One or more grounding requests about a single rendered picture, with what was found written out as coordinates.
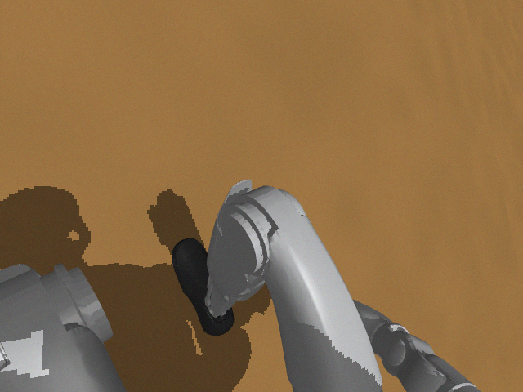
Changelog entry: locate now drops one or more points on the right robot arm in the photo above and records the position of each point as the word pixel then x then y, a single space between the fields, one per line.
pixel 414 363

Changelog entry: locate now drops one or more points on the right robot hand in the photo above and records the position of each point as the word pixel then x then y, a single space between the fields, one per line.
pixel 371 318

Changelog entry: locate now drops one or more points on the right robot foot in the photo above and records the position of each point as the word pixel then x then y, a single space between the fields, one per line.
pixel 189 259

